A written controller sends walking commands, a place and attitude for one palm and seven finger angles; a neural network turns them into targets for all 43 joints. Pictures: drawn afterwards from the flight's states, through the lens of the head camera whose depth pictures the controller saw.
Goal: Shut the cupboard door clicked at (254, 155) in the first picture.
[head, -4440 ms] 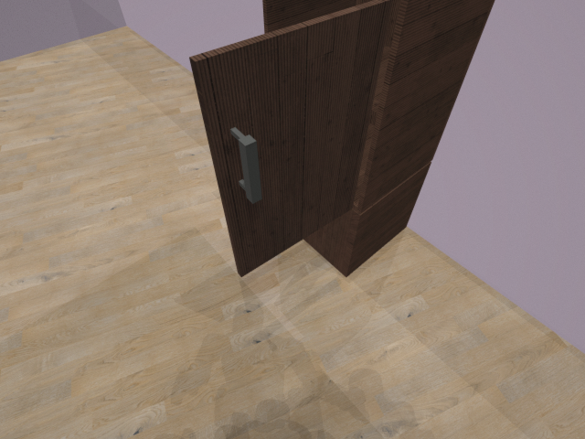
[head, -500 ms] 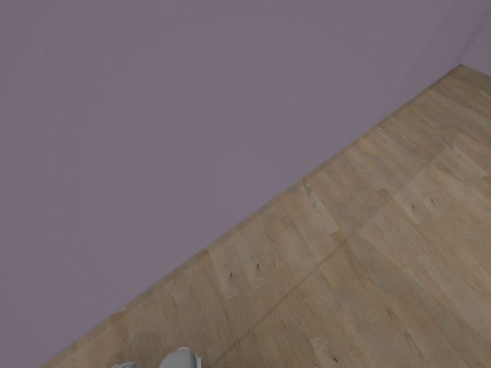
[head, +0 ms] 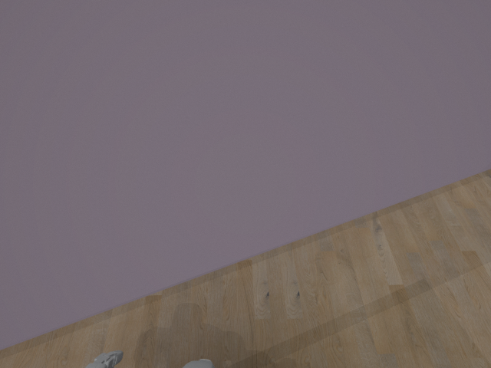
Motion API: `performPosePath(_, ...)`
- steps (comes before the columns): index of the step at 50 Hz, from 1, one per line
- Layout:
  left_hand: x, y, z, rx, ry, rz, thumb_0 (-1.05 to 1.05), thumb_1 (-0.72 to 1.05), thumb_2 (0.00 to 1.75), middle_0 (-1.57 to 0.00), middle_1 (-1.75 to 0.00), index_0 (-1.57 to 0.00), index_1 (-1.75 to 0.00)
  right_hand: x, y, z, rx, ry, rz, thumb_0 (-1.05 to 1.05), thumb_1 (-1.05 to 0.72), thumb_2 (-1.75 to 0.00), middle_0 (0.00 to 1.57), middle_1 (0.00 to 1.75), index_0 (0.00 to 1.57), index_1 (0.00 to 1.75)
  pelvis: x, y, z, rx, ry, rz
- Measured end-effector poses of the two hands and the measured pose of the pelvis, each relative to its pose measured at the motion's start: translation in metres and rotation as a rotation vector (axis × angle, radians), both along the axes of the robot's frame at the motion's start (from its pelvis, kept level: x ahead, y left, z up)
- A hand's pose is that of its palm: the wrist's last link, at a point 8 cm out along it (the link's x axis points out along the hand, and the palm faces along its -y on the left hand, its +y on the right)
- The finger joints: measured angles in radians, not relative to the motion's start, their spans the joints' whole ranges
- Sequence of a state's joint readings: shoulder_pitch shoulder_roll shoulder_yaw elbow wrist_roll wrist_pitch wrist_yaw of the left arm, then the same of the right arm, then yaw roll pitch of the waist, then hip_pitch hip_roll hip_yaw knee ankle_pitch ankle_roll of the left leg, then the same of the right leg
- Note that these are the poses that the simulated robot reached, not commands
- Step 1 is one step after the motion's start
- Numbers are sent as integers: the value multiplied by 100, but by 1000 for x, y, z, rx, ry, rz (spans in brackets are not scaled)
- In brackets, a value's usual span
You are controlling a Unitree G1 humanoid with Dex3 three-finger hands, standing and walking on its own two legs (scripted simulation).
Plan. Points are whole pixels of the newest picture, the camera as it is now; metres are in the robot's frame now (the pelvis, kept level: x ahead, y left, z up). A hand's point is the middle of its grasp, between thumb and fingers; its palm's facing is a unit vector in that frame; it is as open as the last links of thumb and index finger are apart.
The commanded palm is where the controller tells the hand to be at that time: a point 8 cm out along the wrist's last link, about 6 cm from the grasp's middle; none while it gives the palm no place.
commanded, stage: turn to face it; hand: left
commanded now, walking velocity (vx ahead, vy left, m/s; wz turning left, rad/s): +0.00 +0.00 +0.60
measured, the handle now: out of the picture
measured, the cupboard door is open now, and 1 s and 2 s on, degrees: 86 86 86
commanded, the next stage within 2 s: none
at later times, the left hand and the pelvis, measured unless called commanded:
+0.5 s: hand out of the picture +0.01 +0.20 -0.16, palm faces +0.36 -0.89 -0.26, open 7.4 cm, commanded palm none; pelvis +0.01 -0.03 +0.01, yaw +20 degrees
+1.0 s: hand out of the picture -0.06 +0.13 -0.18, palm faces +0.63 -0.74 -0.21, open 7.4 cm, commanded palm none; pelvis +0.02 -0.06 +0.00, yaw +39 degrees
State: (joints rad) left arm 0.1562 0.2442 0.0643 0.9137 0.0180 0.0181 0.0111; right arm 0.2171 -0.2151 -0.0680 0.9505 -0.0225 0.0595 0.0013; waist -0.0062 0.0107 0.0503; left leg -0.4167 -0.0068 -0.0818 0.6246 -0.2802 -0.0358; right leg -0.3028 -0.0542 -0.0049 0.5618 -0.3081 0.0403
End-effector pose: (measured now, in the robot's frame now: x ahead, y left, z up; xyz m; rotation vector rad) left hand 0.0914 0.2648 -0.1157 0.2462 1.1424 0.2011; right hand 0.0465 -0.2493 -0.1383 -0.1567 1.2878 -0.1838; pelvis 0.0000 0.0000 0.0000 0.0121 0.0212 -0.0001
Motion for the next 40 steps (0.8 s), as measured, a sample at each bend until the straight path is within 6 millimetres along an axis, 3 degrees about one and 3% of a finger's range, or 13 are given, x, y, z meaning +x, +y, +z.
performPosePath(4,-24,-15,6,0,26,67,0,91,90,-20,-30,-20,-30,27,-26,7,-19,-6,58,1,-91,-90,20,30,20,30,4,-12,6,7,-18,75)
performPosePath(8,-45,-29,5,-32,55,126,0,90,90,-20,-30,-20,-30,60,-34,23,-38,-34,123,1,-91,-90,20,30,20,30,11,-19,14,34,-14,130)
performPosePath(12,-70,-36,-5,-75,82,185,0,90,90,-20,-30,-21,-30,100,-24,32,-53,-81,219,1,-91,-90,20,30,20,30,13,-20,13,40,-12,181)
performPosePath(17,-102,-28,-30,-106,134,278,0,90,90,-20,-30,-21,-30,141,1,29,-70,-172,334,1,-91,-90,20,30,20,30,12,-13,-4,14,-11,257)
performPosePath(22,-108,-22,-22,-78,121,350,0,90,90,-20,-30,-21,-30,147,13,31,-54,-160,409,1,-91,-90,20,30,20,30,12,-24,3,0,-19,310)
performPosePath(27,-102,-28,-3,-32,52,394,0,91,90,-20,-30,-20,-30,149,8,20,-13,-110,457,1,-90,-90,20,30,20,30,15,-42,6,-9,-21,374)
performPosePath(32,-108,-48,5,27,10,438,0,91,90,-20,-30,-20,-30,163,-7,0,21,-74,484,1,-90,-90,20,30,21,30,22,-64,-2,9,-22,443)
performPosePath(40,-133,-91,7,-53,63,538,0,90,90,-20,-30,-21,-30,186,-2,20,15,-44,565,1,-91,-90,20,30,20,30,31,-69,15,37,-6,547)
